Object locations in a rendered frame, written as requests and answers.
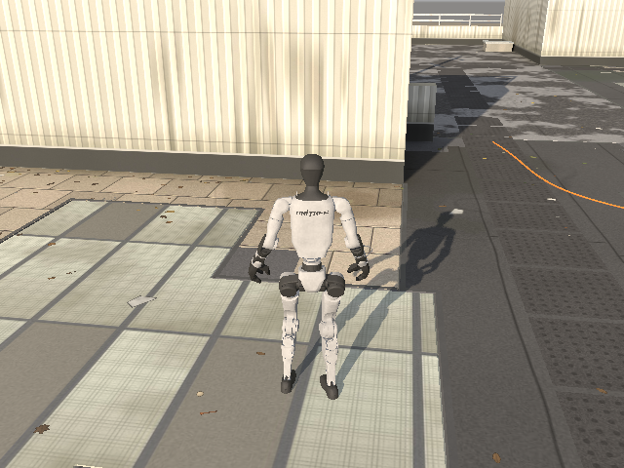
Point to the robot right upper arm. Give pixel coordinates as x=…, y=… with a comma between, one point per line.
x=342, y=206

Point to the robot right hand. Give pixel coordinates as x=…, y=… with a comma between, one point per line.
x=356, y=267

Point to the robot left upper arm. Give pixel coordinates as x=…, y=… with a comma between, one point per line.
x=281, y=206

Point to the right robot foot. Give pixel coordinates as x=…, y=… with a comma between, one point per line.
x=332, y=391

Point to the robot right forearm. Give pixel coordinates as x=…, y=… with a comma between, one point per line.
x=359, y=254

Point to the humanoid robot torso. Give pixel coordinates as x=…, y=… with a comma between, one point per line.
x=312, y=228

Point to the robot left forearm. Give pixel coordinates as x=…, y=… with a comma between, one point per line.
x=261, y=254

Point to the robot left hand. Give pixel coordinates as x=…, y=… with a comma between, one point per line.
x=253, y=270

